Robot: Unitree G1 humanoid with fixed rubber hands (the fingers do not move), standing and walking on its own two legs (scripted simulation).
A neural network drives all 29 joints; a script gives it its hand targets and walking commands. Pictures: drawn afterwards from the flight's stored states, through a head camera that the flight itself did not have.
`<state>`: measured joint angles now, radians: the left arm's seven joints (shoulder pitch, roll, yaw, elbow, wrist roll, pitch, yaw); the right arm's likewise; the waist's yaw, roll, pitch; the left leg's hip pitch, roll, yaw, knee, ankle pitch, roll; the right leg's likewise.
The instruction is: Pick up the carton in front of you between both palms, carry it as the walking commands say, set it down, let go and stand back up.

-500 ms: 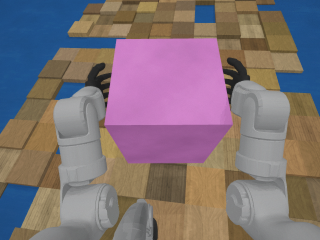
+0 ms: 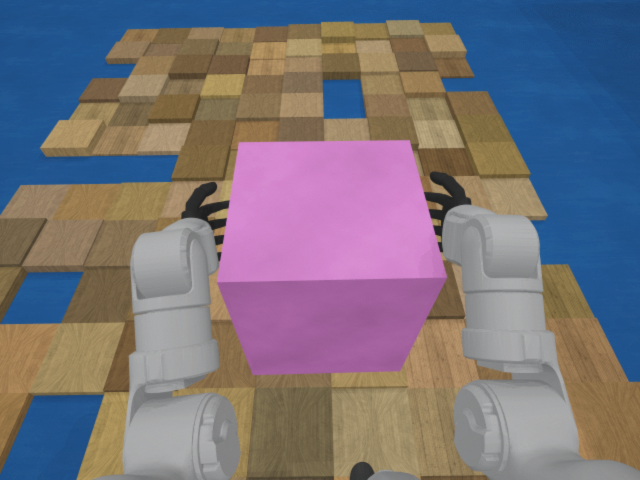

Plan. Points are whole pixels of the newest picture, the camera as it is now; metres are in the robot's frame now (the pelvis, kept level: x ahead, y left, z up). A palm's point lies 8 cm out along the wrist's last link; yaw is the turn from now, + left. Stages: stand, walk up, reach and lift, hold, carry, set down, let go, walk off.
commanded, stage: carry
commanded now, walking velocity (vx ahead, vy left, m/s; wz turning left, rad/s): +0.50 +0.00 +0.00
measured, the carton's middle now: (325, 265) +0.37 -0.02 +0.05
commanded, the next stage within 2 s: none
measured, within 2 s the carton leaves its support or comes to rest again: neither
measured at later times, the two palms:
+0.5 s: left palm (200, 108) +0.67 +0.16 +0.11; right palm (378, 95) +0.66 -0.14 +0.11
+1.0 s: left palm out of the picture +0.99 +0.14 +0.18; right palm out of the picture +1.01 -0.16 +0.17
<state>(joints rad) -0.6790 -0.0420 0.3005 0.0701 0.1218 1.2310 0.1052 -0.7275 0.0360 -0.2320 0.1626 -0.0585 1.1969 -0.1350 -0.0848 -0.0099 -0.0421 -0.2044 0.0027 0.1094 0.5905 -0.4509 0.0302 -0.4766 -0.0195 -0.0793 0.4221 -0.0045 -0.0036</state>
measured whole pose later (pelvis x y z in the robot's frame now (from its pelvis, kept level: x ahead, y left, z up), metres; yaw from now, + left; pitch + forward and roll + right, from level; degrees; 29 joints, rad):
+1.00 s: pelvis +0.62 -0.02 +0.01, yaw +1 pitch +5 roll +1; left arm -0.82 0.00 0.25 0.10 0.08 1.32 0.12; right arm -0.83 -0.03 -0.26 0.10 -0.03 1.34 -0.14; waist 0.03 0.02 -0.04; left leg -0.40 -0.02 0.03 1.09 -0.41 0.05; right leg -0.43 0.01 -0.12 0.49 -0.01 -0.10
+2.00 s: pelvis +1.23 -0.02 +0.02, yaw +3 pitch +5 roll +1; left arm -0.76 0.00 0.23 0.06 0.06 1.31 0.14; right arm -0.83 -0.04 -0.24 0.13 -0.02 1.32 -0.14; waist 0.05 0.01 -0.08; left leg -0.58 0.00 0.04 1.07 -0.37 0.02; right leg -0.31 0.01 -0.09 0.50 0.05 -0.16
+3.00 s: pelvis +1.79 +0.06 +0.02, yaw +1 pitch +4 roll -1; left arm -0.74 0.02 0.17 0.06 0.02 1.28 0.16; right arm -0.74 -0.02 -0.23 0.03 -0.05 1.31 -0.12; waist 0.07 0.01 -0.09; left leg -0.61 0.06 0.02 0.95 -0.35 0.03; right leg -0.28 0.00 -0.13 0.50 -0.30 -0.05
